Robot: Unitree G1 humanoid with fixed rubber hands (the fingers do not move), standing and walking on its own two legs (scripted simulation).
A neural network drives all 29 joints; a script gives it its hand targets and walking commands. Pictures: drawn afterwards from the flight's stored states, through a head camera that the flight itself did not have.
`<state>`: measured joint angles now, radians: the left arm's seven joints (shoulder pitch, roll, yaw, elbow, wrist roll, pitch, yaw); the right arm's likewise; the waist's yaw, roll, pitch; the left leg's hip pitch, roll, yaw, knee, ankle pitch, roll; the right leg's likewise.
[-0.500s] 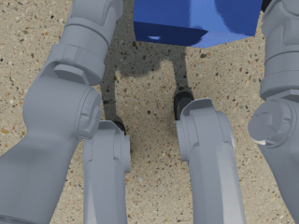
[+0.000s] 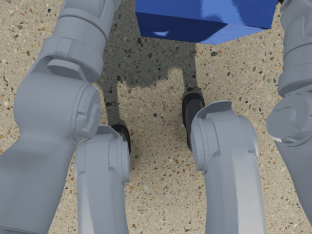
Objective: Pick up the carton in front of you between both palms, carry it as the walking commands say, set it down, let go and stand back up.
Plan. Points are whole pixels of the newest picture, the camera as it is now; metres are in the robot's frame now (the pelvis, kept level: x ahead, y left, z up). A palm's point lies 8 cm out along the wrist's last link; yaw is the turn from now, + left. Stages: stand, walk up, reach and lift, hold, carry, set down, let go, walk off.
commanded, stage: set down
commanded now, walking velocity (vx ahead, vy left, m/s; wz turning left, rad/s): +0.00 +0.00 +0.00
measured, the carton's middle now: out of the picture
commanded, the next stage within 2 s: let go in 1.44 s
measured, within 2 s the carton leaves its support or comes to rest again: neither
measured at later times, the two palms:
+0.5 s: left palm out of the picture +0.60 -0.02 -0.17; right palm out of the picture +0.49 -0.38 -0.17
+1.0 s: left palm out of the picture +0.62 -0.03 +0.00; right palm out of the picture +0.49 -0.39 -0.01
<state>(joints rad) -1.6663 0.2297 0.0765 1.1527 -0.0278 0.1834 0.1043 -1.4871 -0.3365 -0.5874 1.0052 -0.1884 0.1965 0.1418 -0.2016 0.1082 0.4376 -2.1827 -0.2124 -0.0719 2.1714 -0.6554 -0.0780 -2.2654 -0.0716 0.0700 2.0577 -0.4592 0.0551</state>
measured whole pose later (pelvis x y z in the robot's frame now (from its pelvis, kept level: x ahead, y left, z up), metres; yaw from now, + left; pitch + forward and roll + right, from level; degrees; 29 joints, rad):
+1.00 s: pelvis +0.01 -0.02 +0.10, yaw -3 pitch +43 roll +4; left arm -1.53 0.31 0.17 0.97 -0.01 0.30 0.12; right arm -1.39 -0.39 -0.40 0.91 0.04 0.24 0.01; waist -0.19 0.07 0.16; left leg -1.95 -0.10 -0.04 1.81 -0.62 -0.07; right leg -2.10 0.01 0.07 1.73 -0.39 0.02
